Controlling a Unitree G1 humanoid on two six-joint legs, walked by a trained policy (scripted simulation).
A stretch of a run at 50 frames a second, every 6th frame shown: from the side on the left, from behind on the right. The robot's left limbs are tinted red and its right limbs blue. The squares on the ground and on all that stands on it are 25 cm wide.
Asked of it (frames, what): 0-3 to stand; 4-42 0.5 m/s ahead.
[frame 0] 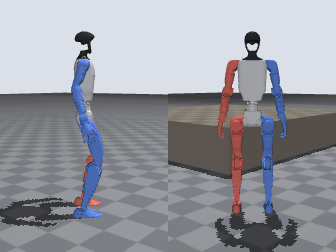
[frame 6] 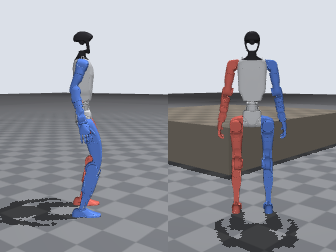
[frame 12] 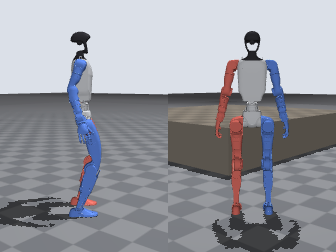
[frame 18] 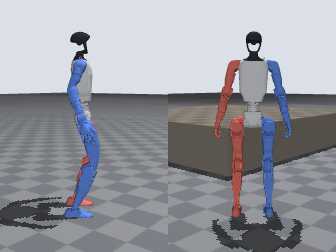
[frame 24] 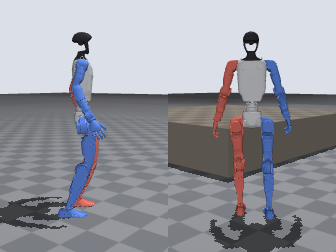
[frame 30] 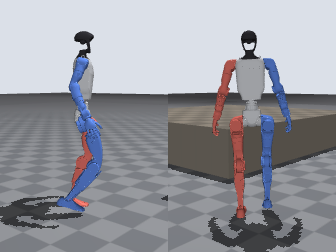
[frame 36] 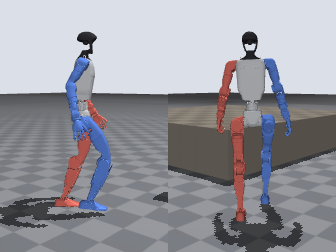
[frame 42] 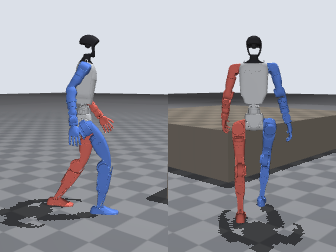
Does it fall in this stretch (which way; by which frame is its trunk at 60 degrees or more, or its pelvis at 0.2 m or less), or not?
no
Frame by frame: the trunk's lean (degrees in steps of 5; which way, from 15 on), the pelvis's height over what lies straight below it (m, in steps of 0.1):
0: 0, 0.8
6: 0, 0.8
12: 5, 0.8
18: 5, 0.8
24: 0, 0.8
30: 0, 0.8
36: 5, 0.8
42: 5, 0.7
